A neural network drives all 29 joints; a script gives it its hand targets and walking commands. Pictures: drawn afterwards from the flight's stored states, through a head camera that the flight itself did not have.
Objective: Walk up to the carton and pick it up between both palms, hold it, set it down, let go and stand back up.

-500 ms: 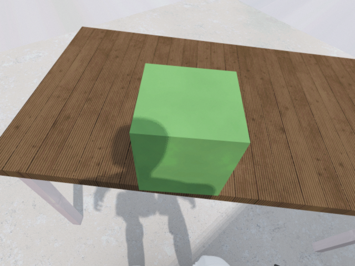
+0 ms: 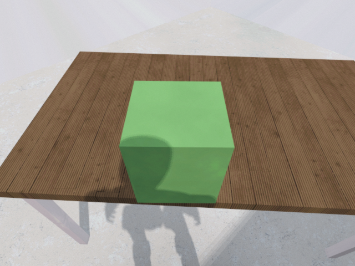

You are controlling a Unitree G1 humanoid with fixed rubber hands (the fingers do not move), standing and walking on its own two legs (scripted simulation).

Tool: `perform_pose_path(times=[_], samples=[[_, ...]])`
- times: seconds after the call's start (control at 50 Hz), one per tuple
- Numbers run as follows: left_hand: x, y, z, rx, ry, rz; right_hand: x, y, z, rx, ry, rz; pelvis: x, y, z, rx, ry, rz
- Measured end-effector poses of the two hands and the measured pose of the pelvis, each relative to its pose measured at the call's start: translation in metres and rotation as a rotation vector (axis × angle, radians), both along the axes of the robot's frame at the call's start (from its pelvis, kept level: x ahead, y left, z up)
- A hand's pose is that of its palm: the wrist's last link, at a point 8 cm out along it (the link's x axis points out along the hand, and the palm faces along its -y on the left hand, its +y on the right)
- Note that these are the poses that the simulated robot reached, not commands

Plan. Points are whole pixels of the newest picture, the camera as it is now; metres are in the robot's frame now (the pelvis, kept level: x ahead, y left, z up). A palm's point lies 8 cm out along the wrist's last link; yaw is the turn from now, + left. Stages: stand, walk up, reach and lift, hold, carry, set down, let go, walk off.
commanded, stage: walk up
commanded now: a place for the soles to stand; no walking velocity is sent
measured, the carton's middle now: (176, 145) +0.39 +0.01 +0.04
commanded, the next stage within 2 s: reach and lift in 0.36 s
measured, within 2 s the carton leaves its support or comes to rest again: neither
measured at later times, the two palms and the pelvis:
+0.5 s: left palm out of the picture +0.11 +0.25 -0.14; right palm out of the picture +0.08 -0.26 -0.15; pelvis -0.02 +0.00 -0.02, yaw -1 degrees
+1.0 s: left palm out of the picture +0.13 +0.22 -0.08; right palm out of the picture +0.12 -0.22 -0.08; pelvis -0.01 -0.03 +0.00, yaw +1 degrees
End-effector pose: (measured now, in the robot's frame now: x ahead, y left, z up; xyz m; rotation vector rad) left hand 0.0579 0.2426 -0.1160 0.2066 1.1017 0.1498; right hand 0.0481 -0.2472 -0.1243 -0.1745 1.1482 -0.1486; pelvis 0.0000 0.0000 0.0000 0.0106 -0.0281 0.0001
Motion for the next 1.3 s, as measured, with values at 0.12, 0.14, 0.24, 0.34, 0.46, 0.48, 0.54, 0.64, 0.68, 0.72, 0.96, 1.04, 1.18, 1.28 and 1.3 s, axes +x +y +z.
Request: perform_pose_path(times=[0.12,0.14,0.24,0.34,0.46,0.48,0.54,0.64,0.68,0.72,0.96,1.04,1.18,1.28,1.3], samples=[[0.004,-0.001,-0.001,0.005,0.012,-0.015,-0.006,-0.006,0.000,-0.014,0.022,-0.018,0.003,-0.001,0.000,0.001,0.002,-0.014],[0.005,-0.001,-0.001,0.006,0.013,-0.018,-0.006,-0.006,0.000,-0.015,0.025,-0.021,0.003,-0.001,0.000,0.001,0.002,-0.016],[0.009,-0.002,-0.002,0.009,0.017,-0.031,-0.008,-0.005,-0.001,-0.012,0.031,-0.031,0.004,-0.001,0.000,0.001,0.001,-0.029],[0.014,-0.002,-0.002,0.012,0.019,-0.044,-0.009,-0.003,-0.003,-0.005,0.031,-0.042,0.005,-0.001,-0.001,0.002,0.000,-0.044],[0.033,0.003,-0.020,0.027,0.154,-0.006,0.013,-0.007,-0.019,0.002,0.011,0.009,-0.008,-0.002,-0.015,-0.003,0.029,-0.019],[0.041,0.004,-0.024,0.028,0.172,0.000,0.023,-0.007,-0.023,0.005,0.000,0.025,-0.012,-0.003,-0.020,-0.003,0.030,-0.015],[0.072,0.000,-0.023,0.024,0.130,-0.006,0.058,-0.009,-0.024,0.007,-0.081,0.046,-0.022,-0.006,-0.028,-0.011,0.025,-0.008],[0.110,-0.021,0.007,-0.002,-0.074,-0.053,0.094,-0.002,-0.002,0.026,-0.250,0.066,-0.022,-0.013,-0.024,-0.022,-0.008,-0.010],[0.112,-0.029,0.020,-0.018,-0.121,-0.059,0.096,0.000,0.010,0.029,-0.284,0.067,-0.017,-0.016,-0.017,-0.027,-0.022,-0.005],[0.107,-0.035,0.027,-0.035,-0.136,-0.057,0.092,0.002,0.020,0.024,-0.300,0.061,-0.011,-0.020,-0.010,-0.024,-0.032,0.002],[0.074,-0.021,0.029,-0.024,-0.155,0.012,0.068,0.019,0.042,0.035,-0.323,0.003,-0.008,-0.033,0.003,-0.007,-0.065,0.013],[0.076,-0.016,0.041,-0.020,-0.220,0.004,0.068,0.030,0.045,0.065,-0.352,-0.016,-0.009,-0.030,0.006,-0.010,-0.061,0.012],[0.082,-0.014,0.057,-0.036,-0.310,-0.018,0.076,0.037,0.054,0.084,-0.431,-0.022,-0.008,-0.024,0.009,-0.010,-0.058,0.005],[0.084,-0.017,0.061,-0.056,-0.363,-0.018,0.082,0.034,0.063,0.073,-0.476,-0.017,-0.005,-0.020,0.010,-0.011,-0.061,0.002],[0.084,-0.017,0.061,-0.061,-0.373,-0.017,0.084,0.034,0.064,0.071,-0.483,-0.016,-0.004,-0.020,0.010,-0.011,-0.062,0.002]])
